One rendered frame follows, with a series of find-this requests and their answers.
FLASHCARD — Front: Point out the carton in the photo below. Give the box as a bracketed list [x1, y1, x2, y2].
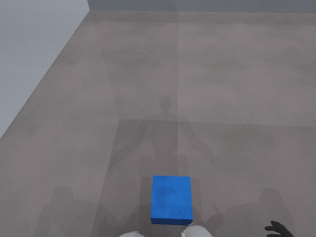
[150, 175, 194, 226]

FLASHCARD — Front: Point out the right robot hand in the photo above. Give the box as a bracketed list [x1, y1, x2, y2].
[265, 220, 293, 237]

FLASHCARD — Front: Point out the robot right thigh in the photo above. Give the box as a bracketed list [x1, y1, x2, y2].
[181, 225, 212, 237]

